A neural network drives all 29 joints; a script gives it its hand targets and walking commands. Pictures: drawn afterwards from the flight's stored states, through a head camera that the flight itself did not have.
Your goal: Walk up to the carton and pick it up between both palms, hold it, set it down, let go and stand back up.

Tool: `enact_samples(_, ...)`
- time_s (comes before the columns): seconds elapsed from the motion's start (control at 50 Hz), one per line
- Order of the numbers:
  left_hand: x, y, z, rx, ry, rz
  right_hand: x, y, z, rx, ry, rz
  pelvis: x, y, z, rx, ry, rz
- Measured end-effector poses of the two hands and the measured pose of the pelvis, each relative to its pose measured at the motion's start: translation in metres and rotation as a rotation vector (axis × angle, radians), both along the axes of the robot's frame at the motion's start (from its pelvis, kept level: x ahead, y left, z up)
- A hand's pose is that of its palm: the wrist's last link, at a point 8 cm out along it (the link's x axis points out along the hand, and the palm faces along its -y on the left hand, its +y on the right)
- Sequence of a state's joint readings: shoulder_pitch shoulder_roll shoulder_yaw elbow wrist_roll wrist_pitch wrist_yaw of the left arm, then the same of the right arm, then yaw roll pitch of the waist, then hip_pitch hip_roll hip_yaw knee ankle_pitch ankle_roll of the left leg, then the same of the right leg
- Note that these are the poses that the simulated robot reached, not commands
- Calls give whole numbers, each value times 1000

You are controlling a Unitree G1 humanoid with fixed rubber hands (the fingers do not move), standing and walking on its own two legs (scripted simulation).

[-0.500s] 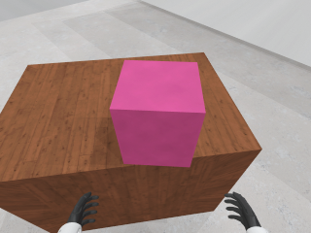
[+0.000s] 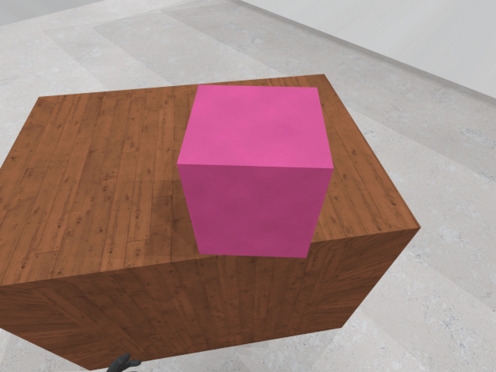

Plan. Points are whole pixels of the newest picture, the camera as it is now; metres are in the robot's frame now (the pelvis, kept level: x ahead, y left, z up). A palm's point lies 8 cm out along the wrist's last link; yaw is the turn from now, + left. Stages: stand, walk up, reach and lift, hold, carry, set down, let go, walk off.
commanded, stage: stand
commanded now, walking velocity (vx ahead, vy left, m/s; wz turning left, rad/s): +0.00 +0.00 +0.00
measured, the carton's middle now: (254, 175) +0.44 +0.00 +0.06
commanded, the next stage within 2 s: none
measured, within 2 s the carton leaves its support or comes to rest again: neither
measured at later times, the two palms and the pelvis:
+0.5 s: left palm out of the picture +0.03 +0.25 -0.12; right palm out of the picture +0.02 -0.24 -0.13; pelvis -0.01 +0.01 +0.00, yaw +0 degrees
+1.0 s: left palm out of the picture -0.01 +0.23 -0.13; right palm out of the picture -0.02 -0.22 -0.14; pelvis -0.01 +0.01 +0.00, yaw +0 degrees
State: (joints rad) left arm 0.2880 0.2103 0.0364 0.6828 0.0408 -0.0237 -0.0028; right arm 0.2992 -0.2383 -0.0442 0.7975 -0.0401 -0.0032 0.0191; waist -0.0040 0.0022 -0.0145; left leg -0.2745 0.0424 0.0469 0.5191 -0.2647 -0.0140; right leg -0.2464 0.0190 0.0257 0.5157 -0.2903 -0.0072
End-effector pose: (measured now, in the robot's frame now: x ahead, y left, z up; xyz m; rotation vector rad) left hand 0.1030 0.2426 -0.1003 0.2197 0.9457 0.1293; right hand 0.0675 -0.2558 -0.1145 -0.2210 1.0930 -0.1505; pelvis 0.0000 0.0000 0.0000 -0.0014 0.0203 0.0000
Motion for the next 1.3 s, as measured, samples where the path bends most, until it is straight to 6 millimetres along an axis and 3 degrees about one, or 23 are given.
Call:
enact_samples(0.22,-31,5,-9,-8,73,25,-21,16,-5,17,38,-15,-7,8,1,2,7,-3)
enact_samples(0.46,-68,9,-17,-7,180,63,-40,19,-10,20,90,-40,-11,11,2,2,4,-5)
enact_samples(1.3,-139,-18,-37,-63,431,112,-111,42,-27,75,307,-106,-19,8,5,1,-31,-3)
